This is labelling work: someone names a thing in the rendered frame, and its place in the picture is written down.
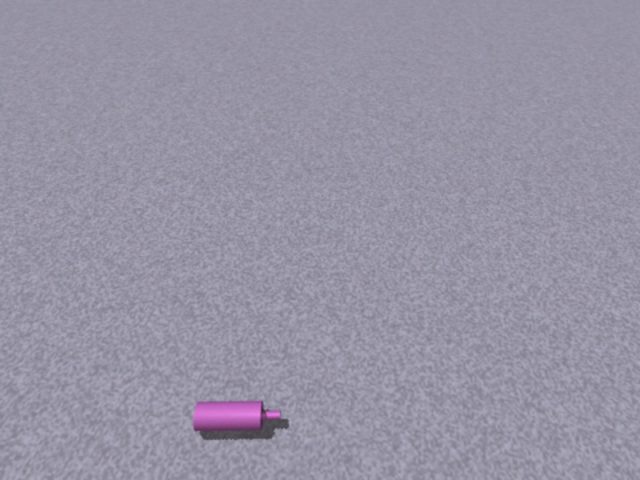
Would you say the bottle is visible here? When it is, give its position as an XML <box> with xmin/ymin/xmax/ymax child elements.
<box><xmin>193</xmin><ymin>401</ymin><xmax>281</xmax><ymax>431</ymax></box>

